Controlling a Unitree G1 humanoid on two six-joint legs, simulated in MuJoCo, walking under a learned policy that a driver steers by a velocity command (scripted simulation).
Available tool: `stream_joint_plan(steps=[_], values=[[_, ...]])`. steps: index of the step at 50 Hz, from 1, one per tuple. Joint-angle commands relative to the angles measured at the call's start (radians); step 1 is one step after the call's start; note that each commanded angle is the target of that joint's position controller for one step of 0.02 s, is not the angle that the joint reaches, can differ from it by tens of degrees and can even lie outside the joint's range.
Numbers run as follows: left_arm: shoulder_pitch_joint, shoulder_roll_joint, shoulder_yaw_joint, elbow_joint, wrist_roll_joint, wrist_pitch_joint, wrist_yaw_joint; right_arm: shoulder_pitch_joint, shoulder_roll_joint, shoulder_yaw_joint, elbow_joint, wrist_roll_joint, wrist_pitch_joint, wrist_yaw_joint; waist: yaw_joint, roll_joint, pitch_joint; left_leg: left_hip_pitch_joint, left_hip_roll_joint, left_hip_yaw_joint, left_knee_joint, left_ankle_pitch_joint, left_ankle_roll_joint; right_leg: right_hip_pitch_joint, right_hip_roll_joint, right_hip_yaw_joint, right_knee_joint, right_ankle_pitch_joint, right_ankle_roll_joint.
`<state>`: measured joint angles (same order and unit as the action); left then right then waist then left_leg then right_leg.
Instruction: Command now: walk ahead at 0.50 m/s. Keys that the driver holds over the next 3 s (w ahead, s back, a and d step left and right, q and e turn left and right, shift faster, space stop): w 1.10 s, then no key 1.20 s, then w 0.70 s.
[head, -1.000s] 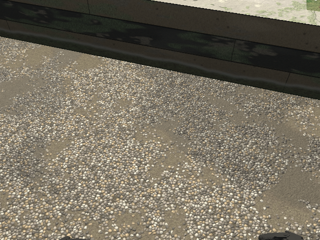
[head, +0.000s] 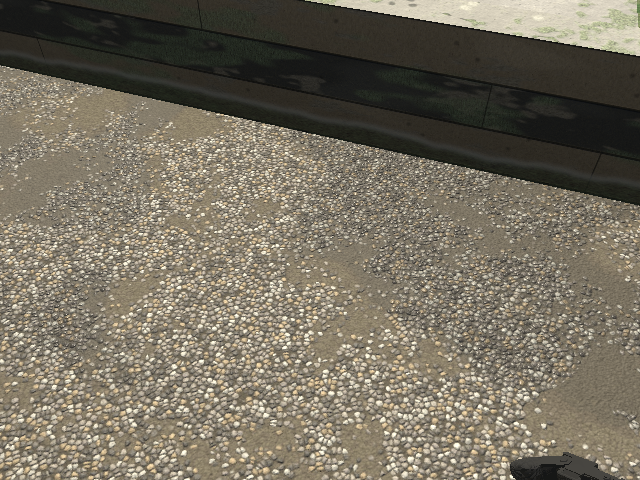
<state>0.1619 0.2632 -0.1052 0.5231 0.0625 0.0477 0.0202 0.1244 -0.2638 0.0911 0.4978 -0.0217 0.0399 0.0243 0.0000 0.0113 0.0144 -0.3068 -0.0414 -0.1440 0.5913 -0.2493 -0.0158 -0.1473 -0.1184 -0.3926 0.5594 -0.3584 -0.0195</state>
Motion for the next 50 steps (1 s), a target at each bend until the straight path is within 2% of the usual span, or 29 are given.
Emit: stream_joint_plan(steps=[1,50], values=[[-0.066,0.096,0.031,-0.092,0.0,-0.016,0.003,-0.085,-0.098,-0.033,-0.096,0.0,-0.018,-0.003,0.0,0.004,-0.074,-0.068,0.033,0.017,-0.055,0.318,0.052,0.089,-0.082,0.128,-0.147,-0.012,-0.047],[-0.05,0.09,0.029,-0.095,0.002,-0.016,0.003,-0.109,-0.086,-0.025,-0.088,-0.004,-0.018,0.0,0.006,0.005,-0.076,-0.047,0.039,0.009,-0.071,0.322,0.058,0.088,-0.079,0.143,-0.158,0.007,-0.047]])
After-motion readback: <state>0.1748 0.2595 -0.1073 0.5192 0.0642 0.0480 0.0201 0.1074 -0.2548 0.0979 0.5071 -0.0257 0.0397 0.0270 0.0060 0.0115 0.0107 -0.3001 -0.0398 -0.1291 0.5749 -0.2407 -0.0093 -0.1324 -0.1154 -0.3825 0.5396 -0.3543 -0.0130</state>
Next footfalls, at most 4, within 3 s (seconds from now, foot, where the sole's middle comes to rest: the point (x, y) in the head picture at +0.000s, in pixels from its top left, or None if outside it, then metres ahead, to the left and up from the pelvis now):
none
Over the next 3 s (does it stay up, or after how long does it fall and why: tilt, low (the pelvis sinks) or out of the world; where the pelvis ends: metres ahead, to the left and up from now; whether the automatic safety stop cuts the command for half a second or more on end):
stays up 0.02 0.00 0.01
